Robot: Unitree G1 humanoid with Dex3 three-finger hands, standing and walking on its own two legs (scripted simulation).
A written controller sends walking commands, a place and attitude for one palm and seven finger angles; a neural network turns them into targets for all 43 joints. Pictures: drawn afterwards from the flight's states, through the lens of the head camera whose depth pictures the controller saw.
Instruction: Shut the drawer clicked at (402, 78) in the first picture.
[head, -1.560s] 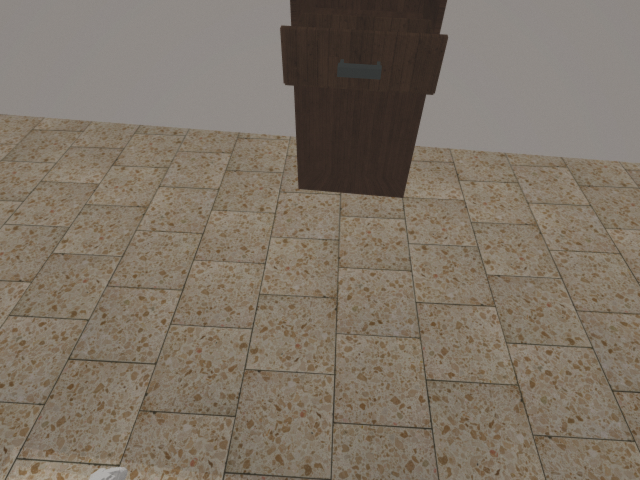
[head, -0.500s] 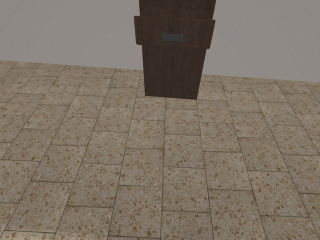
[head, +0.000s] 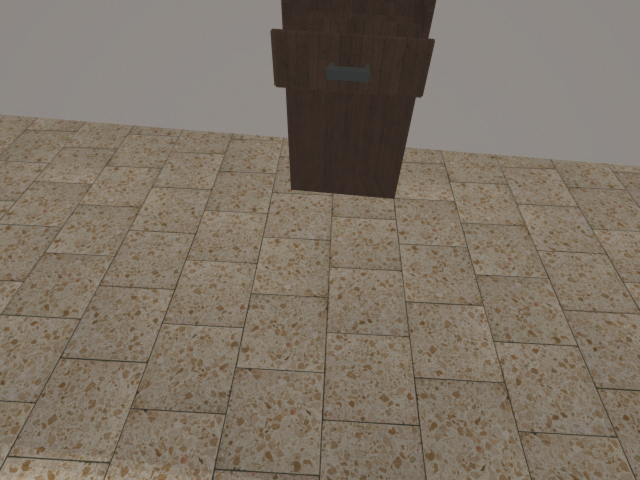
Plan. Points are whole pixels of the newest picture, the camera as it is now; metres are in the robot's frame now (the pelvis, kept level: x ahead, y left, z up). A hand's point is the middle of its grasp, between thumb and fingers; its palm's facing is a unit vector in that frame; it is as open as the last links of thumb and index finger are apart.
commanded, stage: walk to a spot facing it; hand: left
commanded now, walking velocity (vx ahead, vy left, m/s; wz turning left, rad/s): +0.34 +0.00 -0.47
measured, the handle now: (348, 70) +1.17 -0.01 -0.02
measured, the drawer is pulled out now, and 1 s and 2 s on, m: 0.30 0.30 0.30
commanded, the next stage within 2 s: turn to face it in 1.36 s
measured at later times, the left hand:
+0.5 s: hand out of the picture +0.10 +0.14 -0.18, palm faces -0.07 -0.98 -0.19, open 7.4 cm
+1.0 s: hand (248, 331) +0.40 +0.16 -0.18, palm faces -0.25 -0.95 -0.19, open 7.4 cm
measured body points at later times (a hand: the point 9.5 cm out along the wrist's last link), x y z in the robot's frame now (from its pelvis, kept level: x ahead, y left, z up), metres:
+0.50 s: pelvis +0.10 -0.03 -0.01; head +0.11 -0.04 +0.43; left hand +0.10 +0.20 -0.17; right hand +0.05 -0.26 -0.18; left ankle +0.08 +0.10 -0.67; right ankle +0.05 -0.10 -0.75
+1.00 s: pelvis +0.32 -0.01 -0.01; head +0.32 +0.00 +0.44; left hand +0.42 +0.21 -0.17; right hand +0.30 -0.26 -0.15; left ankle +0.37 +0.07 -0.75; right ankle +0.29 -0.13 -0.67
